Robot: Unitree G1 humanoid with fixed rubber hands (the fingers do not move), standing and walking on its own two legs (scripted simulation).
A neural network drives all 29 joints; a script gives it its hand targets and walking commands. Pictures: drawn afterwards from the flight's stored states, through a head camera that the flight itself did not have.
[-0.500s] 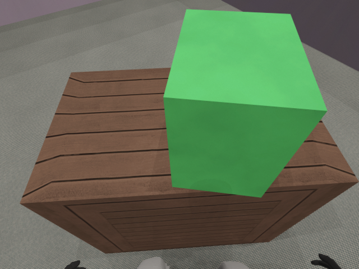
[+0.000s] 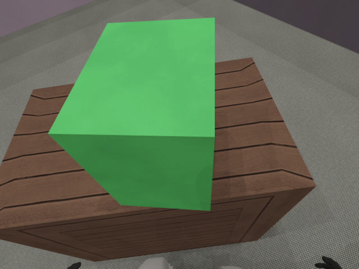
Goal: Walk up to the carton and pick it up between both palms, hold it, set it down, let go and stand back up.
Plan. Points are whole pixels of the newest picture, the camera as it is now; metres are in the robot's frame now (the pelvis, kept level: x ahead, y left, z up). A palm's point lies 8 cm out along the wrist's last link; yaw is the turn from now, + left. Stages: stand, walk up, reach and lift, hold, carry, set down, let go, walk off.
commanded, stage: walk up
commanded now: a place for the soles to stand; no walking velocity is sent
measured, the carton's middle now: (162, 122) +0.39 +0.06 +0.10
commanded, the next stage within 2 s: none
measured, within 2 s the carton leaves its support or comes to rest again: neither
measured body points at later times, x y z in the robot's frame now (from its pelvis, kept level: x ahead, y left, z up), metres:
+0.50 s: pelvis +0.05 +0.04 +0.00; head +0.09 +0.06 +0.44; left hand +0.14 +0.33 -0.14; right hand +0.12 -0.29 -0.09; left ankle +0.05 +0.13 -0.73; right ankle -0.02 -0.07 -0.69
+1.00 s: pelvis +0.04 +0.00 +0.00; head +0.06 -0.01 +0.45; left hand +0.15 +0.30 -0.11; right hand +0.12 -0.32 -0.12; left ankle +0.05 +0.13 -0.73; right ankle +0.08 -0.11 -0.73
